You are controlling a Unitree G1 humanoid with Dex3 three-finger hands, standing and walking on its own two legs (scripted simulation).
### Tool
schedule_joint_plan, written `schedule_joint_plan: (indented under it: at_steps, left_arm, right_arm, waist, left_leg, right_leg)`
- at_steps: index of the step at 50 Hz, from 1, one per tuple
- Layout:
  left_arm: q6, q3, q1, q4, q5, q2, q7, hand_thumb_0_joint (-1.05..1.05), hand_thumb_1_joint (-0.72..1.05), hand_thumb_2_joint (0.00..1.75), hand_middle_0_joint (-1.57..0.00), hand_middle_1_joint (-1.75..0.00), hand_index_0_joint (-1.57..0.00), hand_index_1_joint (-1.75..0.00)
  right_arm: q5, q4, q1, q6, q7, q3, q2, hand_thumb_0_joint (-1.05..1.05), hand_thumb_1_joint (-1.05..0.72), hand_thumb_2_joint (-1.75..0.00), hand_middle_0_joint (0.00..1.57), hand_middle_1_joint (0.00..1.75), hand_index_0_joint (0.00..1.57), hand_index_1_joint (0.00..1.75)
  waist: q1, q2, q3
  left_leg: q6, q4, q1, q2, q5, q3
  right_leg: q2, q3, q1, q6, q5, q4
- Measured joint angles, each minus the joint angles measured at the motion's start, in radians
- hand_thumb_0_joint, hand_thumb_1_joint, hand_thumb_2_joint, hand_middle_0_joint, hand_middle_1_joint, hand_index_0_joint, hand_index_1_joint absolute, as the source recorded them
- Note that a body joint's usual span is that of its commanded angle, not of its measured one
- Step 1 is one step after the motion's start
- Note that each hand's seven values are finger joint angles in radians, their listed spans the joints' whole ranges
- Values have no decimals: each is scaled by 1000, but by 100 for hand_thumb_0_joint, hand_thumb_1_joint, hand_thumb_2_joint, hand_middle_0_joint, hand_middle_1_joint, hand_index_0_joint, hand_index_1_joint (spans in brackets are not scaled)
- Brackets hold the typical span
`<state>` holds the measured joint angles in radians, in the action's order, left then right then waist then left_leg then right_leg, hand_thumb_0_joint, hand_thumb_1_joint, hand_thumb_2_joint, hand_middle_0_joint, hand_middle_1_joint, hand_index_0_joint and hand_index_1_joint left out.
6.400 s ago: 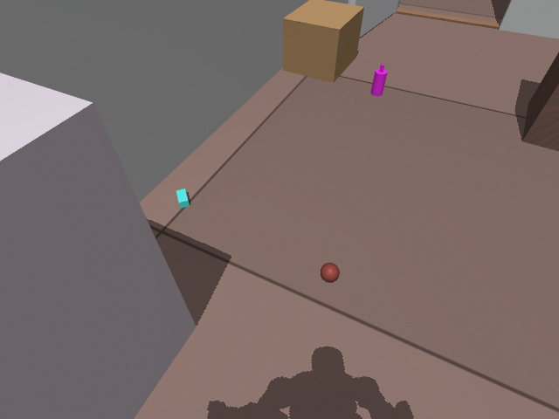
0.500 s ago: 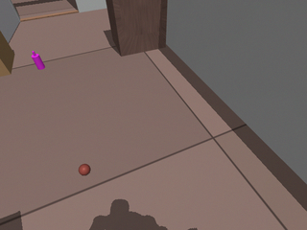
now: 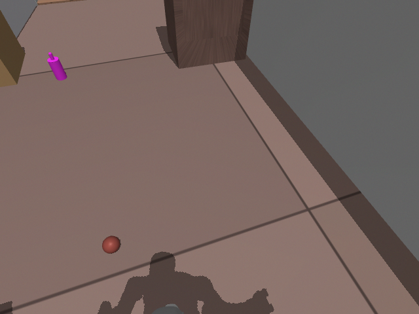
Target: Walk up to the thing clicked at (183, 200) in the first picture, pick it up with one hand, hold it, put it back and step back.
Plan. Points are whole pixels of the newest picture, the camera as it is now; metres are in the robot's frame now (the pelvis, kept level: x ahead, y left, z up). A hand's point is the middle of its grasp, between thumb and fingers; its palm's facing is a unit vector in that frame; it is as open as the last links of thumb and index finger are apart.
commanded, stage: walk up
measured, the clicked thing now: out of the picture +0.32 +1.25 -0.73
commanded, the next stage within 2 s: stand in 1.36 s
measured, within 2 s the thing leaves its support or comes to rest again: neither
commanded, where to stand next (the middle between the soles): +0.29 -0.02 m, yaw +7 degrees
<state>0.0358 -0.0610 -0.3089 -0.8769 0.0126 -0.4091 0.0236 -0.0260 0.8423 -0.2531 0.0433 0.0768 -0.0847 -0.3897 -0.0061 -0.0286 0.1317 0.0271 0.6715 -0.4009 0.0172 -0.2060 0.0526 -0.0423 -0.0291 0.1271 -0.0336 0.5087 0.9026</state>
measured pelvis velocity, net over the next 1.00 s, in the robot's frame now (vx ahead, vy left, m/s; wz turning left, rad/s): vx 0.23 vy -0.02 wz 0.13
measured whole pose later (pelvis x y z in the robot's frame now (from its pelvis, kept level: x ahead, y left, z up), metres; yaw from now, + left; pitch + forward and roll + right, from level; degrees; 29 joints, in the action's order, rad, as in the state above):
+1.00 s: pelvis +0.23 -0.02 +0.00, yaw +8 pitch -3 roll +0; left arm 0.02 0.00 -0.21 -0.96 0.01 -0.38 -0.01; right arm 0.00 0.89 -0.08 -0.02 0.02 -0.02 -0.38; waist -0.02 0.02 0.11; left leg 0.01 0.70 -0.39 0.00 -0.25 0.00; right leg -0.06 -0.02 0.27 0.04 0.40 0.71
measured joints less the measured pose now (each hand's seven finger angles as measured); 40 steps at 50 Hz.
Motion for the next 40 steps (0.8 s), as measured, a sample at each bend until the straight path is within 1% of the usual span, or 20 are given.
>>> schedule_joint_plan:
  at_steps: [2,4,6,9,11,13,15,16,17,18,20,22,25,28,31,33,34,35,38,40]
  left_arm:
    - [-8,9,29,3,-6,-1,1,1,90,90,-20,-30,-21,-30]
    - [-4,12,45,15,-8,-3,6,1,91,90,-20,-30,-20,-30]
    - [1,11,52,29,-5,-5,15,1,91,90,-20,-30,-20,-30]
    - [0,4,56,41,2,-5,28,1,91,90,-20,-30,-20,-30]
    - [1,-2,55,42,6,-4,35,1,91,90,-20,-30,-20,-30]
    - [6,-7,48,40,9,-5,40,1,91,90,-20,-30,-20,-30]
    - [16,-14,31,39,12,-12,42,1,91,90,-20,-30,-20,-30]
    - [25,-19,23,40,15,-14,39,1,90,90,-20,-30,-21,-30]
    - [34,-22,17,41,19,-12,32,1,90,90,-20,-30,-21,-30]
    - [40,-21,13,43,20,-10,26,1,90,90,-20,-30,-21,-30]
    - [42,-12,4,43,13,2,20,1,91,90,-20,-30,-21,-30]
    - [45,-1,-11,42,8,16,16,1,90,90,-20,-30,-21,-30]
    - [47,11,-39,40,5,21,9,1,90,90,-20,-30,-21,-30]
    - [40,20,-55,37,5,15,-2,1,90,90,-20,-30,-21,-30]
    - [24,29,-54,33,2,7,-12,1,90,90,-20,-30,-21,-30]
    - [10,38,-48,30,-6,3,-18,1,90,90,-20,-30,-21,-30]
    - [3,41,-39,28,-10,1,-21,1,90,90,-20,-30,-21,-30]
    - [-6,41,-19,22,-15,1,-25,1,90,90,-20,-30,-21,-30]
    - [-32,47,37,9,-27,11,-35,1,90,90,-20,-30,-21,-30]
    - [-35,51,60,-2,-30,15,-37,1,90,90,-20,-30,-20,-30]
  right_arm:
    - [15,-17,-9,7,-8,6,9,0,-90,-89,20,30,20,30]
    - [21,-27,-24,10,-18,18,15,0,-90,-89,20,30,20,30]
    - [22,-34,-43,17,-24,30,16,0,-90,-89,20,30,20,30]
    - [13,-46,-76,24,-25,35,7,0,-90,-89,20,30,20,30]
    - [10,-51,-96,25,-24,35,-4,0,-90,-89,20,30,20,30]
    - [10,-52,-113,18,-21,33,-17,0,-90,-89,20,30,20,30]
    - [10,-52,-129,6,-18,31,-29,1,-90,-89,20,30,20,30]
    - [10,-51,-137,0,-20,30,-36,1,-90,-89,20,30,20,30]
    - [11,-42,-138,-8,-25,28,-40,1,-90,-89,20,30,20,30]
    - [11,-29,-133,-19,-32,27,-40,1,-90,-89,20,30,20,30]
    - [15,-6,-120,-28,-39,29,-46,1,-90,-90,20,30,20,30]
    - [18,4,-106,-24,-40,30,-55,1,-90,-90,20,30,20,30]
    - [17,-1,-81,-17,-36,29,-57,1,-90,-90,20,30,20,30]
    - [15,-11,-47,-22,-37,29,-48,1,-90,-90,20,30,20,30]
    - [17,-12,-7,-30,-42,30,-35,1,-90,-90,20,30,20,30]
    - [17,-13,13,-29,-44,31,-30,1,-90,-90,20,30,20,30]
    - [14,-12,24,-26,-46,31,-26,1,-90,-90,20,30,20,30]
    - [11,-11,40,-25,-50,31,-19,1,-90,-90,20,30,20,30]
    - [21,-13,79,-26,-56,46,-2,0,-90,-90,20,30,20,30]
    - [21,-10,100,-33,-62,58,11,0,-90,-89,20,30,20,30]
  waist:
    - [13,-11,1]
    - [16,-21,-5]
    - [19,-24,-14]
    - [26,-14,-26]
    - [30,-1,-33]
    - [35,17,-42]
    - [34,33,-56]
    - [31,49,-61]
    - [27,68,-63]
    - [19,75,-66]
    - [1,88,-65]
    - [-15,104,-62]
    - [-30,105,-51]
    - [-41,91,-29]
    - [-48,74,-9]
    - [-46,64,-4]
    - [-41,54,-2]
    - [-41,38,9]
    - [-36,28,27]
    - [-32,21,15]
  left_leg:
    - [7,-9,25,-14,-22,-4]
    - [7,-50,65,-21,-23,-3]
    - [3,-91,102,-24,-22,-6]
    - [2,-125,144,-22,-38,-16]
    - [-2,-129,165,-17,-59,-25]
    - [-10,-113,179,-8,-92,-36]
    - [-17,-57,178,4,-148,-49]
    - [-8,-4,168,17,-190,-62]
    - [3,85,142,19,-231,-90]
    - [9,186,106,2,-261,-113]
    - [11,333,40,-27,-256,-127]
    - [7,372,-11,-31,-223,-118]
    - [-6,308,-61,-20,-192,-104]
    - [-11,178,-71,-5,-137,-89]
    - [-2,68,-48,2,-61,-63]
    - [13,-19,-4,-2,28,-45]
    - [-1,-34,10,-10,8,-43]
    - [-7,-14,5,-22,-14,-38]
    - [-2,25,-3,-23,-41,-45]
    - [-3,25,-5,-20,-45,-47]
  right_leg:
    - [28,42,115,-19,-12,205]
    - [21,45,205,-24,-45,252]
    - [0,37,264,-15,-68,183]
    - [-25,28,309,1,-76,20]
    - [-32,27,320,6,-123,-80]
    - [-31,20,307,7,-179,-172]
    - [-17,5,263,6,-230,-263]
    - [-3,-6,247,12,-285,-276]
    - [7,-22,244,17,-281,-250]
    - [8,-32,241,18,-255,-227]
    - [4,-45,210,12,-223,-231]
    - [2,-55,166,12,-222,-275]
    - [-3,-63,114,14,-224,-332]
    - [-11,-67,86,21,-205,-340]
    - [-19,-72,83,31,-162,-299]
    - [-28,-77,95,40,-115,-239]
    - [-38,-78,109,44,-88,-195]
    - [-50,-63,132,37,-78,-139]
    - [-17,6,195,18,52,16]
    - [-9,20,212,10,64,20]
